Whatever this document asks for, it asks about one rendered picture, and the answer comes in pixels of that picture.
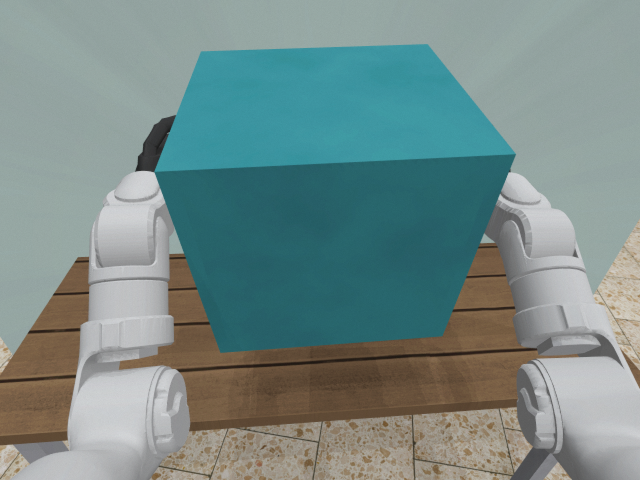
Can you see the carton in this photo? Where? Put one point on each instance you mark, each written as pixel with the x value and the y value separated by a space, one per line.
pixel 329 195

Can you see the robot right forearm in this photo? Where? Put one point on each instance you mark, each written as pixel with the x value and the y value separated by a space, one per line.
pixel 555 308

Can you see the table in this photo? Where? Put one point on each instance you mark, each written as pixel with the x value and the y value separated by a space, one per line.
pixel 473 366

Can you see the right robot upper arm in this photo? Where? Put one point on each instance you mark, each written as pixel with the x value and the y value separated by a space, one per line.
pixel 585 411

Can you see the left robot hand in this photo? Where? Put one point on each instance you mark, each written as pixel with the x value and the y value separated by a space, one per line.
pixel 154 144

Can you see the left robot upper arm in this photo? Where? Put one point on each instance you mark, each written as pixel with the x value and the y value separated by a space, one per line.
pixel 124 422

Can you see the robot left forearm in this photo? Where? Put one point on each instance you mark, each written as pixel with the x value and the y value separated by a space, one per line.
pixel 128 272

